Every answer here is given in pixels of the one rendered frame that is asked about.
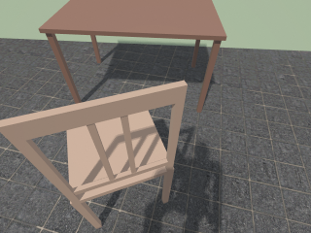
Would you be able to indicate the table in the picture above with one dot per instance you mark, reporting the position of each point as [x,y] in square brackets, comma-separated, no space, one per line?
[166,19]

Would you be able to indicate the chair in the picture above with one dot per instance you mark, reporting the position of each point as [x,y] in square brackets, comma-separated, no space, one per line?
[112,143]

